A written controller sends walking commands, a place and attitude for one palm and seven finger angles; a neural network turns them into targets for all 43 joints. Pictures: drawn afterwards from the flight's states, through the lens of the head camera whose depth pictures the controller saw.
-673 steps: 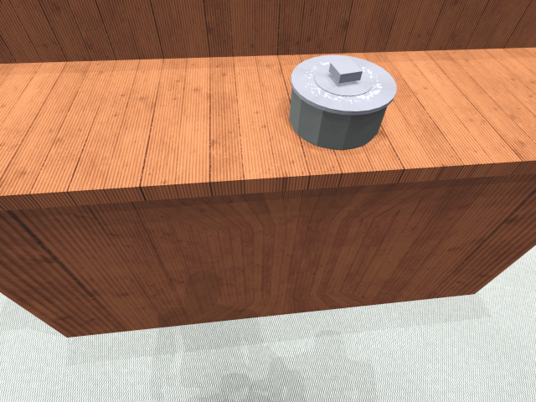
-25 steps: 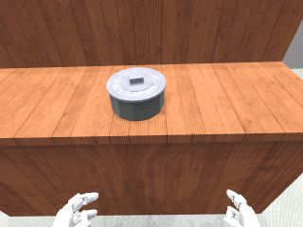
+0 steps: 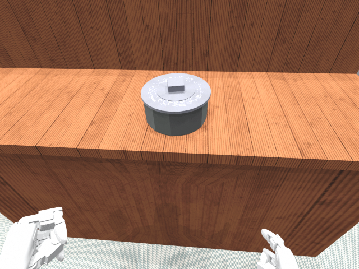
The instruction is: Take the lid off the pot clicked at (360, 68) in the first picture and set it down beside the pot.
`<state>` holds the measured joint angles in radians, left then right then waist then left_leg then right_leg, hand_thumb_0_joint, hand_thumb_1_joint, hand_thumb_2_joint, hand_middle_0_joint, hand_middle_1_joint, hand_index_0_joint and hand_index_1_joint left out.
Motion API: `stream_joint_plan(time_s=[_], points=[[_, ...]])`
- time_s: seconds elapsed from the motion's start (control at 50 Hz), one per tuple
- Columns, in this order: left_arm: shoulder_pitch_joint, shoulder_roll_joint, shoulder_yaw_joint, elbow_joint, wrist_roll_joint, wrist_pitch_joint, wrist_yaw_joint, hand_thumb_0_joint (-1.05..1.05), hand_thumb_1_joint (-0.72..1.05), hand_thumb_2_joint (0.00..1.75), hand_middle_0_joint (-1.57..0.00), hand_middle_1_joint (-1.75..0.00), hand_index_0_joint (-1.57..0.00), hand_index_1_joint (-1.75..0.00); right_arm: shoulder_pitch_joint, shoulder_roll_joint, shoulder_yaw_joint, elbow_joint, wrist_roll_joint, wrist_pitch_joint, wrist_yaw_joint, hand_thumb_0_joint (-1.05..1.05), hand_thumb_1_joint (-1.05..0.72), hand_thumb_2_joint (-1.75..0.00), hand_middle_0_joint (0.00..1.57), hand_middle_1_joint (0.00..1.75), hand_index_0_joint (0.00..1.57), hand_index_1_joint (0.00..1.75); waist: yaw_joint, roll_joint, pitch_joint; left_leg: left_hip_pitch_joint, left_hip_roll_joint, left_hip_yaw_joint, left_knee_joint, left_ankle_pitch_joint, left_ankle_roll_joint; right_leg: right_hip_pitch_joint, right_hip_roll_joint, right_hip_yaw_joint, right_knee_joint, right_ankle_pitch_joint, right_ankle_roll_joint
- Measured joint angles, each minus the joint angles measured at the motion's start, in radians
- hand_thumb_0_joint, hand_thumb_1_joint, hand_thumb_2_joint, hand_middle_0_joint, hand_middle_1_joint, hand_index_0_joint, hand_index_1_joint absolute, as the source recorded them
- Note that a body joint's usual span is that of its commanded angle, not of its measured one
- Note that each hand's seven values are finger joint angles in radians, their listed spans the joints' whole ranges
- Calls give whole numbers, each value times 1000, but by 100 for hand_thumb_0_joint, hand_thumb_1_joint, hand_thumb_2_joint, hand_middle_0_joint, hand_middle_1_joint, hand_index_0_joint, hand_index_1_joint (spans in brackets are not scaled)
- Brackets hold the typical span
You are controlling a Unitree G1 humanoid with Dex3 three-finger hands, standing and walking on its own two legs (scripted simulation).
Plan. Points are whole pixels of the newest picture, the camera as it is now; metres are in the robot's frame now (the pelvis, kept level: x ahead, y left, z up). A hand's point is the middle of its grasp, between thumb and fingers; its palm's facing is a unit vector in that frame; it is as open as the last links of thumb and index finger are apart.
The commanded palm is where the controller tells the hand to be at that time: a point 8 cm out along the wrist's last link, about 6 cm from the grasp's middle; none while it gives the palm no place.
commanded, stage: raise the hand higher, near the body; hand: left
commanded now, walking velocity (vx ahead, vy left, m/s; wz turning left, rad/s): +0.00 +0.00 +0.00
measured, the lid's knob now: (175, 84) +0.57 +0.08 +0.15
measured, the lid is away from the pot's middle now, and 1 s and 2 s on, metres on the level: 0.00 0.00 0.00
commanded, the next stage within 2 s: reach forward and open the fingers in 0.68 s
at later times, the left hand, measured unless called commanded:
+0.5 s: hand (47, 214) +0.16 +0.24 +0.14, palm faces +0.29 -0.86 -0.41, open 3.1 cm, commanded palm +0.11 +0.29 +0.17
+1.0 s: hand (27, 194) +0.17 +0.27 +0.17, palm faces +0.26 -0.25 -0.93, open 2.9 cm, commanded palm +0.14 +0.29 +0.21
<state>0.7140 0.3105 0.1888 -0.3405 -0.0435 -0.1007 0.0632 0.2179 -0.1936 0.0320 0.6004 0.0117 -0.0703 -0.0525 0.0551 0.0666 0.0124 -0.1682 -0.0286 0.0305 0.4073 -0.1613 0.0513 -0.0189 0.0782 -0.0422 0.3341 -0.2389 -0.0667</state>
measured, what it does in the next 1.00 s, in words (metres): stands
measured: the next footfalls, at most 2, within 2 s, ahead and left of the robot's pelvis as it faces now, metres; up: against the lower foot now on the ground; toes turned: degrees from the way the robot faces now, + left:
none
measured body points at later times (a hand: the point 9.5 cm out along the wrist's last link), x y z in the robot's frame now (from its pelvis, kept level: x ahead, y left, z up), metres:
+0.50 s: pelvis +0.00 +0.02 +0.00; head -0.03 +0.01 +0.45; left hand +0.14 +0.29 +0.16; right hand +0.21 -0.19 -0.06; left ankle +0.04 +0.08 -0.74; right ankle -0.03 -0.07 -0.74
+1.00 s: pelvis -0.03 +0.03 -0.01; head -0.04 +0.00 +0.44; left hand +0.15 +0.28 +0.22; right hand +0.19 -0.18 -0.09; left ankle +0.04 +0.08 -0.74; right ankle -0.03 -0.07 -0.74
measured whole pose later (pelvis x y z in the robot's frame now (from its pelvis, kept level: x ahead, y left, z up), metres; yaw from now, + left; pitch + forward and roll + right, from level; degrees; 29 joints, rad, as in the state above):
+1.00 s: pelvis -0.03 +0.03 -0.01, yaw -1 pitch -3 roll -1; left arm 0.45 0.60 0.23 -0.63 0.54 0.11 0.05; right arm 0.13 -0.28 0.03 0.53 0.03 0.08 0.01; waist 0.09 0.12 0.01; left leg -0.30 -0.05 0.08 0.50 -0.16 0.10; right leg -0.20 0.04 -0.02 0.52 -0.28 -0.02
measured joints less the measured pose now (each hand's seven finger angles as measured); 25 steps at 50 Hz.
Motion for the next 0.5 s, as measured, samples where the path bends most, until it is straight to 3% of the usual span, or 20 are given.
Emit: stream_joint_plan(time_s=[0.26, 0.5], points=[[0, 20, 28, -90, 5, -22, 8, 2, 89, 90, -129, -150, -130, -150, -4, -36, -36, 3, 11, -35, -4, 2, -90, -90, 20, 30, 20, 30, -12, -8, 1, 6, -6, 21, 2, -7, 15, -1, -9, 19, 9, -4, 16], [-51, 23, 37, -188, 1, -32, 8, 2, 89, 90, -130, -150, -130, -150, -32, -28, -19, -33, 10, -58, 17, 1, -90, -90, 20, 30, 20, 29, 4, -8, 2, 9, -22, 22, 15, -15, 31, -2, -25, 18, 34, -19, 32]])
